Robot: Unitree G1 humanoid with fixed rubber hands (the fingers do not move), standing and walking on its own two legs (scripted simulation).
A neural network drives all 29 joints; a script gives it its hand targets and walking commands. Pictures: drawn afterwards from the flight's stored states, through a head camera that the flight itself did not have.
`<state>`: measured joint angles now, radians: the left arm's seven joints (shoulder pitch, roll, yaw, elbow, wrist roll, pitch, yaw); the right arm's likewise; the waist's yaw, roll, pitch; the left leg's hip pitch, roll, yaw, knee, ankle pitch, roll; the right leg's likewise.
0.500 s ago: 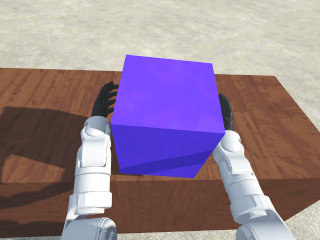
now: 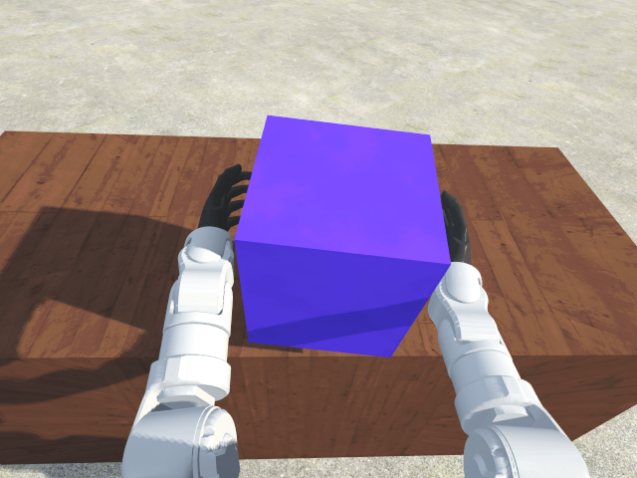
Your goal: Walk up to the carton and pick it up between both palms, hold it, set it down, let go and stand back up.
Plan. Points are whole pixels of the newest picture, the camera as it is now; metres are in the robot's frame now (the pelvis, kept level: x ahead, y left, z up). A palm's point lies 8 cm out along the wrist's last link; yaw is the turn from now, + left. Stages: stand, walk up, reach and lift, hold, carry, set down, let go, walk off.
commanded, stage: set down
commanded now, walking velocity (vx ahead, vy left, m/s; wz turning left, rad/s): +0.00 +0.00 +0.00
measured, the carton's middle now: (333, 245) +0.39 +0.00 +0.08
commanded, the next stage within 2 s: none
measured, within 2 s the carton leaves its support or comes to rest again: rests again in 1.86 s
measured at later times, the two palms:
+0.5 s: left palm (226, 228) +0.41 +0.15 +0.09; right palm (446, 256) +0.37 -0.15 +0.08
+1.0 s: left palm (232, 231) +0.43 +0.15 +0.06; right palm (442, 258) +0.39 -0.15 +0.06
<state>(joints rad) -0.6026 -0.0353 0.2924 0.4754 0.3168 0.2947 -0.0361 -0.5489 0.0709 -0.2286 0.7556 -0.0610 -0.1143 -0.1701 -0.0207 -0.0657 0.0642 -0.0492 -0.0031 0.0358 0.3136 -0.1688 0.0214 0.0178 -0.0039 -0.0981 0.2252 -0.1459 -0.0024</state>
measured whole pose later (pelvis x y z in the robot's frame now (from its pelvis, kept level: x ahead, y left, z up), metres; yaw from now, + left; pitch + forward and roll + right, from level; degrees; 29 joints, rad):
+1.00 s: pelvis +0.02 +0.00 +0.00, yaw -2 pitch +2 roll -1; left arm -0.75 0.02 0.42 0.94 0.33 0.00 -0.05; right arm -0.64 0.16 -0.54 0.93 -0.31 -0.23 -0.14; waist -0.01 -0.07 0.01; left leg -0.16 0.01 0.06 0.31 -0.18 0.02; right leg -0.11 0.00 -0.07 0.23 -0.15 0.00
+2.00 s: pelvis +0.02 +0.00 +0.00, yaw -1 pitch +13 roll -1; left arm -0.85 0.08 0.49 1.22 0.35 -0.24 -0.05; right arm -0.69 0.20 -0.71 0.98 -0.47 -0.34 -0.14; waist -0.03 -0.06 -0.08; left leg -0.40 0.01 0.05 0.36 -0.18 0.02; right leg -0.35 0.00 -0.08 0.29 -0.16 -0.01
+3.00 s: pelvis +0.01 +0.00 -0.01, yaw -1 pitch +14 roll -1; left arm -0.88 0.04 0.62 1.16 0.47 -0.24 -0.08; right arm -0.72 0.23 -0.84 0.94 -0.57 -0.34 -0.10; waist -0.03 -0.07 -0.05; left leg -0.45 0.01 0.05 0.37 -0.16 0.02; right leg -0.40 0.00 -0.09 0.30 -0.15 -0.01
